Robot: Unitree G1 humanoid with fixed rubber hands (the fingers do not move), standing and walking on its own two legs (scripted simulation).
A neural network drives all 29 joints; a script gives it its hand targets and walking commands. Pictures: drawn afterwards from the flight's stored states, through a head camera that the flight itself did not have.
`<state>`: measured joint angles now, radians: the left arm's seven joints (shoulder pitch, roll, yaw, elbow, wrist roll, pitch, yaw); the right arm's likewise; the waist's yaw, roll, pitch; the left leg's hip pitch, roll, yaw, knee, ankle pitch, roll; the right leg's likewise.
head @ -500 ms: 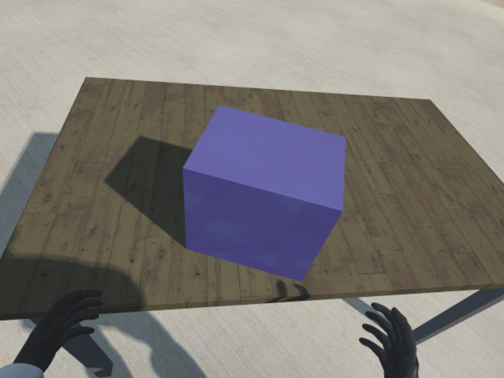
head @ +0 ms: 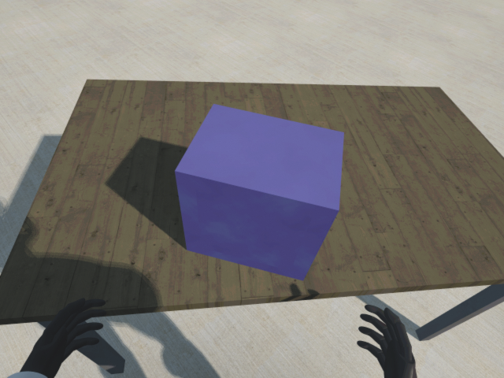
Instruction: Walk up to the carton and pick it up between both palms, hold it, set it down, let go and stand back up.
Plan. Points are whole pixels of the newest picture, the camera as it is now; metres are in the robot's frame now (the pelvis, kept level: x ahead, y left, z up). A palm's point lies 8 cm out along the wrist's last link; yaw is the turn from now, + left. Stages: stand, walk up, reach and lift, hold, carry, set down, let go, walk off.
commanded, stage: set down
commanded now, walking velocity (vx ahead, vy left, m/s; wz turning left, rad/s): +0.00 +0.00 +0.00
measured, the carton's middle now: (259, 195) +0.43 -0.04 +0.02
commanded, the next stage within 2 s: let go in 1.68 s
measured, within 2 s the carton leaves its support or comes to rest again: neither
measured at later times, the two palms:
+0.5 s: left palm out of the picture +0.15 +0.26 -0.03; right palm out of the picture +0.12 -0.21 -0.03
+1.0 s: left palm out of the picture +0.15 +0.25 -0.06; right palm out of the picture +0.12 -0.22 -0.06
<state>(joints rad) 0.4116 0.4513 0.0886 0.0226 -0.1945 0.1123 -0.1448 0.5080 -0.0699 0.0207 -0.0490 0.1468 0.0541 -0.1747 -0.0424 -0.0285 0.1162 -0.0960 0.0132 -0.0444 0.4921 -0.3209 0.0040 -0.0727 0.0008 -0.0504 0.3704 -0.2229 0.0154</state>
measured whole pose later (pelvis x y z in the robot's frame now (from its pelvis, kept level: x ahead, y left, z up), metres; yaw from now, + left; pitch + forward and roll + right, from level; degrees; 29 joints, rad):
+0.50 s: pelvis -0.01 +0.00 +0.00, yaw +0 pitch -5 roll -2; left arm 0.39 0.36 0.09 0.14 -0.19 0.15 -0.09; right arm 0.43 -0.10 0.02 0.21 0.09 -0.08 -0.10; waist -0.04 -0.02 0.12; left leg -0.09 0.01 -0.04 0.48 -0.31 0.00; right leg -0.07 0.00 -0.05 0.37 -0.21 0.01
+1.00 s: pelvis -0.01 -0.01 +0.00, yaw +0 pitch -5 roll -2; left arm 0.31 0.28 0.09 0.30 -0.14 0.18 -0.04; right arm 0.30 -0.14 0.02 0.48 0.02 -0.13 -0.04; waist -0.04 -0.01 0.12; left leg -0.08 0.01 -0.04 0.47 -0.30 -0.01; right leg -0.07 0.00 -0.05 0.37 -0.21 0.01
